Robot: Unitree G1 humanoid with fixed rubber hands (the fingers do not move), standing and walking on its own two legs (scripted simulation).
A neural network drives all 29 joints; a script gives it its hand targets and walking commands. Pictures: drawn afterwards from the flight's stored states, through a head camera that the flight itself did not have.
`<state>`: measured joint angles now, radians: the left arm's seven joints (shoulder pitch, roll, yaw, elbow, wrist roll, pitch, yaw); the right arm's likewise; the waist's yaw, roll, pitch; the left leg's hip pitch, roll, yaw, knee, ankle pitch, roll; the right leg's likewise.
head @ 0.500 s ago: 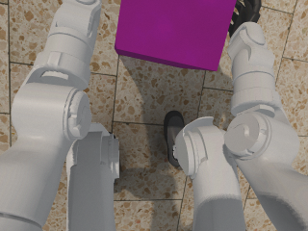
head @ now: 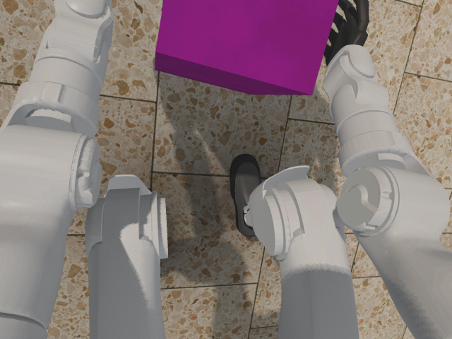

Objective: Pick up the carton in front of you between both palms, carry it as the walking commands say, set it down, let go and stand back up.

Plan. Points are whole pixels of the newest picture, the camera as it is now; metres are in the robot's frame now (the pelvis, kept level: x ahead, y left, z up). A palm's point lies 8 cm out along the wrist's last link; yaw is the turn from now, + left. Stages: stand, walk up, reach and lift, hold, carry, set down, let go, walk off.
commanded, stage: set down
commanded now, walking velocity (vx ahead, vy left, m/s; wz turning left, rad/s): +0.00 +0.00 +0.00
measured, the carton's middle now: (232, 16) +0.54 -0.04 -0.26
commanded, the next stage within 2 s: let go in 1.16 s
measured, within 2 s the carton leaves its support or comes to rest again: neither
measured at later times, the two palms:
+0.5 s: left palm out of the picture +0.58 +0.17 -0.07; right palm (398, 52) +0.47 -0.19 -0.07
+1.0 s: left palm out of the picture +0.58 +0.19 +0.08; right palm out of the picture +0.47 -0.20 +0.08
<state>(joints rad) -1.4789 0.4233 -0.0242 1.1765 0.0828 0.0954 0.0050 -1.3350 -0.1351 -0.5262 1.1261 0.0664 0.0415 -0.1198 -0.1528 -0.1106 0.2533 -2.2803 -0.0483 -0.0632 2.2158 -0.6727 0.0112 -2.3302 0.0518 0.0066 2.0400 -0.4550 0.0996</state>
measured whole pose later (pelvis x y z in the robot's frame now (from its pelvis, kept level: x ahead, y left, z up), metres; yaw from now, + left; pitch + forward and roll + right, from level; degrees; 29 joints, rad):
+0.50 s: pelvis -0.01 -0.01 +0.06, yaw +2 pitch +42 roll -3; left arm -1.50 0.54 -0.03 1.18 -0.08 0.16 -0.05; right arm -1.12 -0.04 -0.31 0.72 0.16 0.13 -0.26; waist -0.17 0.00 0.17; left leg -2.11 -0.03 -0.05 2.00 -0.62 0.00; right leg -2.17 0.06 0.02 1.85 -0.42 0.07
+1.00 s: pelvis +0.02 +0.00 +0.19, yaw +3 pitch +47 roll -3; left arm -1.33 0.49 0.08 1.02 0.04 0.22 -0.12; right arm -0.92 0.02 -0.37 0.51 0.07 0.22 -0.21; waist -0.18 0.02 -0.02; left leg -1.82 -0.04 -0.05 1.51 -0.50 0.00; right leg -1.86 0.02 0.02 1.39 -0.34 0.05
